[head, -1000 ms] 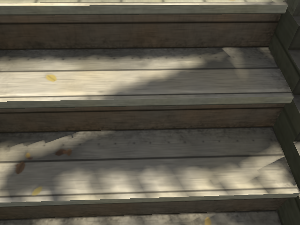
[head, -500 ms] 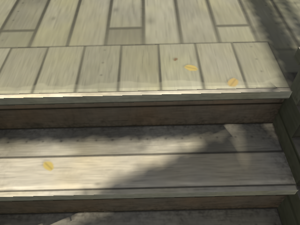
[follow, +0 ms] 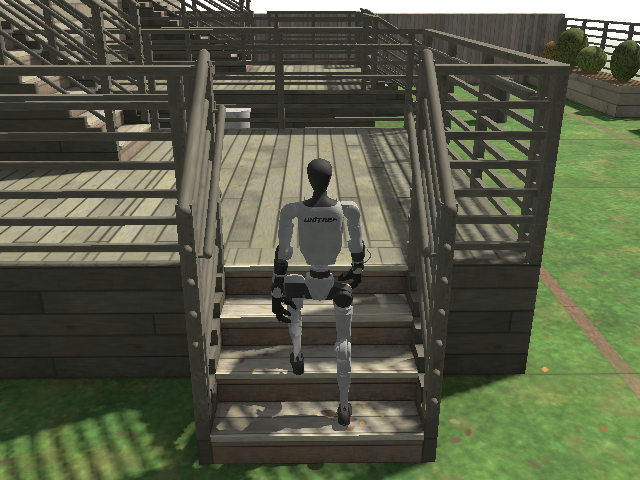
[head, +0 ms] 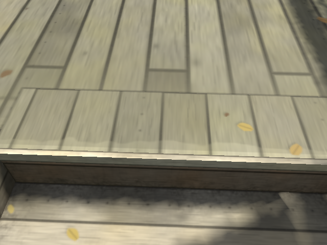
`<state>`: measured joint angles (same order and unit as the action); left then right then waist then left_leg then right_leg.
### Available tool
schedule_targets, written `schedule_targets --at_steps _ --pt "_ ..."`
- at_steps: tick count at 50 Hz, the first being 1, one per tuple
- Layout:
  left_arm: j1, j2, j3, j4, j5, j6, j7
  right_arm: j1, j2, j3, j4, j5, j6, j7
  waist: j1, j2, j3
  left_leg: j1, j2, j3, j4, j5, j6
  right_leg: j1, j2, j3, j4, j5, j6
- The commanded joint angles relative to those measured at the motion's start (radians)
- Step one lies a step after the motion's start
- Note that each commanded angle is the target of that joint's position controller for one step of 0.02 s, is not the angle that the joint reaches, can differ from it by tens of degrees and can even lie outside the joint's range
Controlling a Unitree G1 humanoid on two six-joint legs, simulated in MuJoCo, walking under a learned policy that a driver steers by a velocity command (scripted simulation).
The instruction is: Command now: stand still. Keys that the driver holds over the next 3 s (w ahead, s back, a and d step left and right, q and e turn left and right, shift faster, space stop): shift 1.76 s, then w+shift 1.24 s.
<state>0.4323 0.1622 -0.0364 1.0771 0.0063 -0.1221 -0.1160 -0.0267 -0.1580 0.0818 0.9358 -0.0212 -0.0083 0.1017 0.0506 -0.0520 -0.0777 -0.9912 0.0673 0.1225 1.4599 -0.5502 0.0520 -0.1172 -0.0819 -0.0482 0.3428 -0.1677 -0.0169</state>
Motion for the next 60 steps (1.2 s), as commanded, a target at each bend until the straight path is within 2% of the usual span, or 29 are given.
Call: schedule_targets --at_steps 1,2,3,4,5,6,8,10,11,12,15,16,17,18,19,20,21,22,23,24,26,28,32,40,42,45,48,51,60 --pt "0.089 0.055 0.031 -0.028 -0.029 0.018 0.023 0.099 -0.148 -0.022 -0.005 -0.004 -0.016 -0.011 -0.078 0.150 -0.152 0.604 0.107 -0.503 -0.641 0.113 0.178 -0.339 0.051 0.017 0.191 0.407 -0.022" --pt "0.049 0.047 0.037 -0.035 -0.028 0.041 0.017 0.117 -0.155 -0.016 0.009 -0.004 -0.004 -0.015 -0.086 0.192 -0.102 0.573 0.142 -0.657 -0.792 -0.149 0.177 -0.406 0.058 0.063 0.247 0.225 -0.006" --pt "0.026 0.030 0.041 -0.018 -0.020 0.053 0.021 0.130 -0.145 -0.018 0.020 -0.013 -0.006 -0.023 -0.110 0.215 -0.075 0.480 0.178 -0.750 -0.849 -0.217 0.185 -0.394 0.027 0.148 0.462 0.163 0.016" --pt "-0.020 0.034 0.051 -0.014 -0.012 0.055 0.040 0.174 -0.144 -0.030 0.029 -0.026 -0.026 -0.038 -0.159 0.280 -0.092 0.453 0.206 -0.820 -0.896 -0.165 0.214 -0.458 0.032 0.250 0.838 0.006 0.033" --pt "-0.045 0.066 0.070 -0.022 -0.011 0.048 0.058 0.187 -0.199 -0.056 0.037 -0.028 -0.060 -0.060 -0.155 0.295 -0.106 0.473 0.201 -0.819 -0.910 -0.072 0.227 -0.554 0.070 0.326 1.124 -0.037 0.031" --pt "-0.091 0.082 0.077 -0.047 -0.007 0.035 0.073 0.146 -0.230 -0.076 0.039 -0.020 -0.089 -0.068 -0.132 0.241 -0.090 0.470 0.201 -0.729 -0.900 0.014 0.227 -0.639 0.107 0.327 1.339 -0.072 0.021" --pt "-0.136 0.055 0.064 -0.066 0.010 0.039 0.097 0.034 -0.119 -0.067 0.049 -0.007 -0.116 -0.066 -0.068 0.038 -0.045 0.439 0.178 -0.558 -0.883 0.084 0.223 -0.746 0.112 0.297 1.435 -0.110 -0.012" --pt "-0.075 0.037 0.057 -0.033 0.025 0.060 0.098 -0.080 -0.019 -0.038 0.024 0.018 -0.123 -0.069 0.009 0.014 -0.041 0.368 0.121 -0.417 -0.885 0.032 0.169 -0.698 0.055 0.287 1.317 -0.092 0.003" --pt "-0.034 0.065 0.064 -0.015 0.029 0.069 0.096 -0.093 0.014 -0.021 0.005 0.011 -0.125 -0.067 0.030 0.012 -0.068 0.348 0.105 -0.368 -0.879 0.039 0.132 -0.643 0.023 0.285 1.219 -0.008 0.037" --pt "-0.079 0.110 0.080 -0.018 0.044 0.067 0.096 -0.084 -0.006 -0.015 -0.001 0.015 -0.137 -0.065 0.038 0.017 -0.052 0.357 0.091 -0.314 -0.873 0.059 0.119 -0.618 0.010 0.225 1.133 -0.052 0.090" --pt "-0.099 0.142 0.099 0.001 0.053 0.053 0.083 -0.098 -0.077 -0.029 -0.038 0.020 -0.147 -0.067 0.023 0.103 -0.038 0.326 0.057 -0.192 -0.840 0.086 0.088 -0.482 0.006 0.132 0.936 -0.070 0.150" --pt "-0.197 0.083 0.064 -0.058 0.005 0.034 0.051 -0.126 -0.048 -0.008 -0.049 0.047 -0.132 -0.040 0.041 0.009 0.015 0.468 0.040 -0.123 -0.901 0.088 0.015 -0.427 0.002 0.052 0.321 -0.421 0.183" --pt "-0.238 0.044 0.040 -0.072 -0.035 0.027 0.026 -0.026 -0.083 -0.029 0.015 0.063 -0.092 -0.021 0.000 0.013 0.021 0.381 0.015 -0.135 -0.862 0.006 0.014 -0.216 0.032 0.001 0.092 -0.188 0.194" --pt "-0.237 0.142 0.064 -0.035 -0.042 0.008 0.030 0.121 -0.173 -0.075 0.037 0.015 -0.070 0.007 -0.107 -0.077 0.054 0.581 -0.023 -0.065 -0.843 0.174 0.008 -0.292 0.074 0.064 0.204 -0.011 0.127" --pt "-0.236 0.132 0.060 -0.051 -0.032 -0.005 0.033 0.165 -0.181 -0.083 0.078 0.010 -0.053 0.013 -0.083 0.027 -0.011 0.659 0.019 -0.126 -0.798 0.335 0.025 -0.216 0.061 0.050 0.114 0.074 0.138" --pt "-0.324 0.206 0.082 -0.068 -0.035 -0.004 0.041 0.158 -0.161 -0.083 0.030 -0.017 -0.071 0.013 -0.130 -0.054 -0.026 0.648 -0.016 -0.045 -0.831 0.493 0.014 -0.187 0.064 0.087 0.284 0.299 0.033" --pt "-0.281 0.140 0.073 -0.066 -0.004 0.006 0.040 0.067 -0.133 -0.073 0.020 -0.003 -0.082 0.003 -0.056 -0.007 -0.037 0.650 -0.030 -0.002 -0.814 0.437 -0.004 -0.188 0.045 0.105 0.277 0.294 -0.020" --pt "-0.253 0.130 0.074 -0.042 -0.003 0.015 0.037 0.009 -0.111 -0.070 -0.002 -0.011 -0.083 -0.006 -0.038 0.025 -0.027 0.682 -0.037 0.005 -0.819 0.373 -0.009 -0.211 0.034 0.129 0.224 0.220 -0.042" --pt "-0.246 0.110 0.073 -0.036 -0.001 0.024 0.041 0.008 -0.094 -0.070 0.001 0.007 -0.083 -0.009 -0.030 0.050 -0.016 0.701 -0.025 -0.016 -0.851 0.364 -0.006 -0.198 0.042 0.122 0.196 0.154 -0.037" --pt "-0.237 0.128 0.074 -0.033 -0.012 0.028 0.043 0.028 -0.114 -0.084 0.019 0.005 -0.075 -0.015 -0.040 0.027 -0.006 0.719 -0.018 -0.031 -0.875 0.340 0.000 -0.186 0.061 0.108 0.171 0.051 -0.017" --pt "-0.217 0.099 0.069 -0.027 -0.025 0.033 0.048 0.052 -0.124 -0.092 0.038 0.002 -0.062 -0.009 -0.041 0.036 0.020 0.751 -0.017 -0.044 -0.908 0.355 0.001 -0.187 0.074 0.107 0.132 -0.003 0.008" --pt "-0.214 0.077 0.064 -0.023 -0.008 0.037 0.043 0.021 -0.130 -0.095 0.027 0.013 -0.063 -0.018 -0.027 0.043 0.016 0.792 -0.023 -0.039 -0.915 0.388 -0.010 -0.188 0.072 0.104 0.110 0.015 -0.001" --pt "-0.193 0.079 0.064 -0.019 -0.005 0.039 0.042 0.018 -0.141 -0.108 0.018 0.001 -0.052 -0.028 -0.034 0.027 0.038 0.821 -0.022 -0.039 -0.915 0.434 -0.022 -0.181 0.079 0.107 0.077 0.066 0.003" --pt "-0.171 0.085 0.060 -0.035 -0.015 0.038 0.054 0.065 -0.150 -0.126 0.021 -0.002 -0.023 -0.044 -0.041 0.022 0.029 0.876 -0.015 -0.036 -0.920 0.567 -0.017 -0.141 0.076 0.096 0.065 0.195 0.009" --pt "-0.151 0.115 0.066 -0.024 -0.006 0.049 0.047 0.088 -0.159 -0.125 0.031 0.012 -0.020 -0.042 -0.029 0.041 0.035 0.889 -0.019 -0.036 -0.932 0.589 -0.015 -0.135 0.074 0.089 0.069 0.202 -0.010" --pt "-0.127 0.094 0.060 -0.012 -0.004 0.059 0.038 0.101 -0.162 -0.123 0.039 0.001 -0.015 -0.040 -0.033 0.040 0.032 0.909 -0.021 -0.035 -0.944 0.630 0.005 -0.129 0.078 0.080 0.060 0.208 -0.017" --pt "-0.107 0.107 0.062 -0.001 -0.005 0.064 0.043 0.136 -0.134 -0.114 0.053 -0.006 -0.014 -0.028 -0.028 0.035 0.041 0.903 -0.015 -0.045 -0.961 0.636 0.006 -0.116 0.082 0.070 0.054 0.203 -0.007" --pt "-0.100 0.113 0.066 0.000 -0.004 0.069 0.044 0.160 -0.142 -0.111 0.062 -0.015 -0.008 -0.024 -0.032 0.052 0.067 0.883 -0.011 -0.042 -0.977 0.587 0.001 -0.111 0.083 0.069 0.034 0.181 -0.008" --pt "-0.070 0.106 0.076 0.023 0.005 0.095 0.051 0.226 -0.129 -0.092 0.074 -0.014 -0.014 -0.019 -0.020 0.076 0.099 0.866 -0.013 -0.050 -1.022 0.510 -0.007 -0.121 0.088 0.055 0.012 0.085 -0.007"
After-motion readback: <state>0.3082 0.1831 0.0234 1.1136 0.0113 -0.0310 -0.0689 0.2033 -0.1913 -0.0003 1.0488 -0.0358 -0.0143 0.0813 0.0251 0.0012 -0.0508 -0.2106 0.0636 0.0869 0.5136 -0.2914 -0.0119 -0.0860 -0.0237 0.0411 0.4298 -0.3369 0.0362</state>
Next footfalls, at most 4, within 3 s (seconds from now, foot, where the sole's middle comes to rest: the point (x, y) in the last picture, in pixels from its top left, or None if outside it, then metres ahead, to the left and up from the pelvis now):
0.32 right None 0.08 -0.15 -0.61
2.36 right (225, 236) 0.43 -0.13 -0.42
2.82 left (192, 110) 0.75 -0.03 -0.24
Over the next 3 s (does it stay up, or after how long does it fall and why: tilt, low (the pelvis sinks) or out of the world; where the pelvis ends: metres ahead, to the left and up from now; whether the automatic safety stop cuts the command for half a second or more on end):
stays up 0.74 -0.06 0.49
